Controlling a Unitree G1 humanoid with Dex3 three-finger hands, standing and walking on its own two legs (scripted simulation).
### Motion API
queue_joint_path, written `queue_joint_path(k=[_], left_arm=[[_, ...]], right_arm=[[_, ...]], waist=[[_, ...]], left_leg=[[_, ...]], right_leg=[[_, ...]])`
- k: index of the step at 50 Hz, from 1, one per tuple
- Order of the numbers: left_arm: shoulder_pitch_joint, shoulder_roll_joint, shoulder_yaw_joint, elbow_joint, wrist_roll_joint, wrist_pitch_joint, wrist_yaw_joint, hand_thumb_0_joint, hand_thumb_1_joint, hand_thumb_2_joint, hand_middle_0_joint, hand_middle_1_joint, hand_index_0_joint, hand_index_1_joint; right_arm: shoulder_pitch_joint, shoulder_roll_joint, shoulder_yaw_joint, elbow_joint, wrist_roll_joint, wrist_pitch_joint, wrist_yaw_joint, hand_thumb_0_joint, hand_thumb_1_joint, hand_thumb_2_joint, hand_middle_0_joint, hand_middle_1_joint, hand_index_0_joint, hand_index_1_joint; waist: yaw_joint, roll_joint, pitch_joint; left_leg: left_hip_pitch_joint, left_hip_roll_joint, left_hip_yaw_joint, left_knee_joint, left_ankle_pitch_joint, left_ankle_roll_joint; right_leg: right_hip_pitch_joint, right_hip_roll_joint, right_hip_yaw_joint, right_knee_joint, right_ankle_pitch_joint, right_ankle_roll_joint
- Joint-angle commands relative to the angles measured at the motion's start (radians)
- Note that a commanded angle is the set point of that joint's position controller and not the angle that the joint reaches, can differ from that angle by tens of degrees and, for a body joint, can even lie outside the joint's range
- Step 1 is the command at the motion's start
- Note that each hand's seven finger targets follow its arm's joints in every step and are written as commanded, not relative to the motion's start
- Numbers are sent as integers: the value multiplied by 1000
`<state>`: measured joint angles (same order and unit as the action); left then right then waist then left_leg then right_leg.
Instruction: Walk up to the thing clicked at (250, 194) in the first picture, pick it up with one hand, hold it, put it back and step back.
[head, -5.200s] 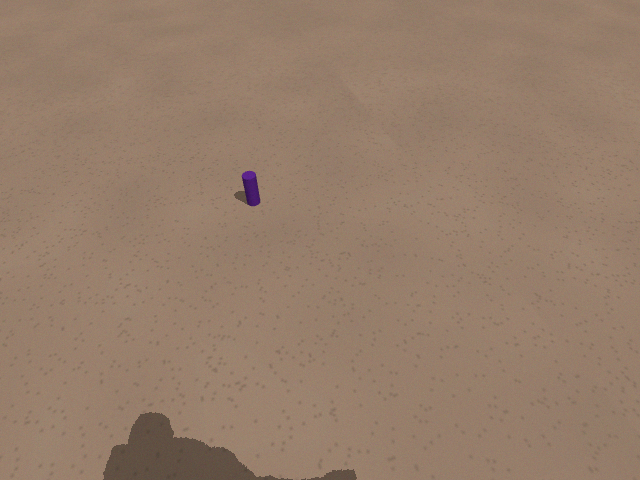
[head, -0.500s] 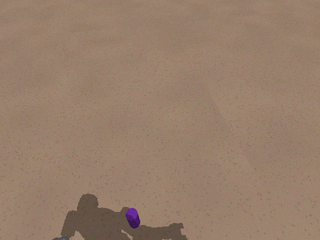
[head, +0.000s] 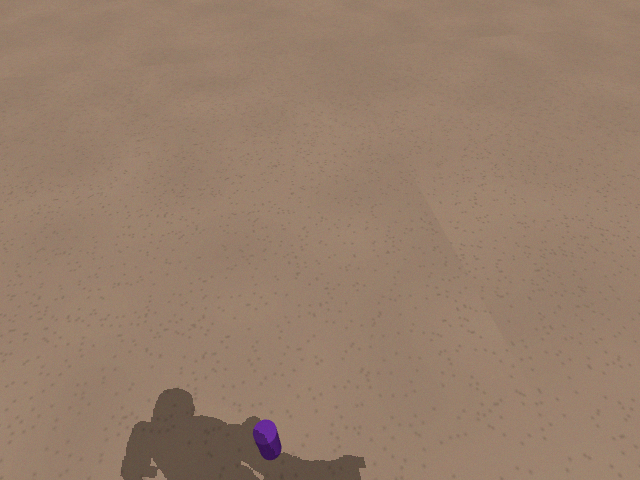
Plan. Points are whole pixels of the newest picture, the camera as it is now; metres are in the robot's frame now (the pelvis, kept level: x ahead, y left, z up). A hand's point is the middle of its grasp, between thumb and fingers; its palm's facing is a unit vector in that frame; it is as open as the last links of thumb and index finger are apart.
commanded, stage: walk up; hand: left
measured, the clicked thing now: (268, 440) +0.37 +0.18 -0.70
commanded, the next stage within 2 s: stand in 0.28 s
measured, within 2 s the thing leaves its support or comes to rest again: neither
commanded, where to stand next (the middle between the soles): +0.01 -0.02 m, yaw -1 degrees
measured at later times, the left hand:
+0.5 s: hand out of the picture +0.08 +0.25 -0.16, palm faces -0.01 -0.94 -0.34, open 7.4 cm
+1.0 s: hand out of the picture +0.05 +0.25 -0.16, palm faces -0.02 -0.94 -0.34, open 7.4 cm
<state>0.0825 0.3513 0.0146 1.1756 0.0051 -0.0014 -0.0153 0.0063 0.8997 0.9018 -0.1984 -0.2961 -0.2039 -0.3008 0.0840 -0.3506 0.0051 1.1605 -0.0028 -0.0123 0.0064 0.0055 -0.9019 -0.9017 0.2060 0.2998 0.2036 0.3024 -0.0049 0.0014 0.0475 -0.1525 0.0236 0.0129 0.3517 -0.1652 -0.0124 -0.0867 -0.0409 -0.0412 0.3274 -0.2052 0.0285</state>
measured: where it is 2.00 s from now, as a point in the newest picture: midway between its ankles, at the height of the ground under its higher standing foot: outside the picture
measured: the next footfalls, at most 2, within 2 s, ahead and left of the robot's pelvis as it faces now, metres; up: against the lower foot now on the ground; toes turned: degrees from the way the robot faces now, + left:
none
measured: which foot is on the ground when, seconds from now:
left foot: down 0.00-1.00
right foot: down 0.00-1.00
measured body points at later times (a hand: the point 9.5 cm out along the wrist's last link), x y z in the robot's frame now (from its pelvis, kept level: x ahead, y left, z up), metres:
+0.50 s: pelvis +0.00 +0.00 +0.00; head +0.01 +0.00 +0.45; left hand +0.08 +0.30 -0.13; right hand +0.09 -0.30 -0.13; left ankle +0.02 +0.13 -0.75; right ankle -0.02 -0.14 -0.75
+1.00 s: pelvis -0.01 +0.00 +0.00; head +0.00 +0.00 +0.45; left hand +0.06 +0.30 -0.13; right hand +0.06 -0.30 -0.13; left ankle +0.02 +0.13 -0.75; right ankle -0.02 -0.14 -0.75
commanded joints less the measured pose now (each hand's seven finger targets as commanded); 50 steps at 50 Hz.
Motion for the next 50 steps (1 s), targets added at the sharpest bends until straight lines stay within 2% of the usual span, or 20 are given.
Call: queue_joint_path(k=[1,11,13,14,15,19,21,24,27,33,35,41,50], left_arm=[[-54,206,35,-69,2,-23,17,0,900,900,-200,-300,-200,-300],[-61,202,37,-71,6,-20,18,0,900,900,-200,-300,-200,-300],[-45,201,37,-71,5,-20,18,0,900,900,-200,-300,-200,-300],[-43,202,33,-76,5,-23,21,0,900,900,-200,-300,-200,-300],[-38,204,34,-75,4,-25,21,0,900,900,-200,-300,-200,-300],[-44,205,34,-83,5,-25,23,0,900,900,-200,-300,-200,-300],[-36,209,34,-82,3,-26,23,0,900,900,-200,-300,-200,-300],[-34,208,30,-87,4,-29,23,0,900,900,-200,-300,-200,-300],[-33,208,30,-87,4,-28,23,0,900,900,-200,-300,-200,-300],[-26,206,27,-86,5,-26,20,0,900,900,-200,-300,-200,-300],[-28,211,30,-85,9,-24,20,0,900,900,-200,-300,-200,-300],[-22,211,31,-90,7,-23,18,0,900,900,-200,-300,-200,-300],[-3,212,28,-93,5,-25,18,0,900,900,-200,-300,-200,-300]], right_arm=[[-62,-219,-43,-60,-3,-26,-14,0,-900,-900,200,300,200,300],[-53,-216,-47,-60,-4,-24,-15,0,-900,-900,200,300,200,300],[-62,-214,-47,-64,-6,-25,-15,0,-900,-900,200,300,200,300],[-74,-214,-46,-73,-6,-23,-16,0,-900,-900,200,300,200,300],[-69,-209,-43,-72,-4,-23,-16,0,-900,-900,200,300,200,300],[-61,-212,-44,-75,-4,-21,-16,0,-900,-900,200,300,200,300],[-74,-208,-43,-77,-3,-20,-13,0,-900,-900,200,300,200,300],[-66,-211,-43,-77,-4,-19,-12,0,-900,-900,200,300,200,300],[-63,-209,-42,-78,-4,-18,-12,0,-900,-900,200,300,200,300],[-62,-218,-43,-72,-3,-15,-10,0,-900,-900,200,300,200,300],[-60,-213,-43,-76,-4,-13,-10,0,-900,-900,200,300,200,300],[-46,-217,-45,-75,-6,-15,-8,0,-900,-900,200,300,200,300],[-34,-216,-41,-70,-5,-18,-9,0,-900,-900,200,300,200,300]], waist=[[6,1,-100],[-1,6,-70],[7,5,-73],[9,10,-53],[8,4,-63],[3,4,-96],[7,-4,-93],[4,-5,-102],[2,-2,-91],[5,0,-63],[0,-2,-58],[1,4,-48],[3,1,-60]], left_leg=[[49,98,-88,-47,148,36],[17,94,-97,-71,118,34],[31,95,-97,-67,125,36],[28,111,-105,-62,190,29],[42,110,-104,-61,208,24],[63,112,-98,-57,220,26],[71,112,-101,-60,199,24],[78,114,-98,-56,222,27],[64,109,-92,-56,188,27],[42,109,-106,-81,84,26],[32,106,-105,-85,55,26],[17,103,-111,-88,27,25],[36,104,-110,-76,92,25]], right_leg=[[0,-87,74,-57,112,-39],[9,-86,65,-57,103,-37],[-3,-85,67,-58,99,-36],[-6,-103,79,-60,141,-35],[-6,-103,81,-62,149,-33],[11,-105,81,-61,168,-35],[2,-101,78,-65,138,-32],[5,-105,80,-69,168,-33],[8,-109,86,-78,166,-33],[-16,-101,84,-91,57,-33],[-18,-102,84,-89,55,-37],[-32,-101,83,-86,20,-39],[-26,-103,86,-78,70,-38]])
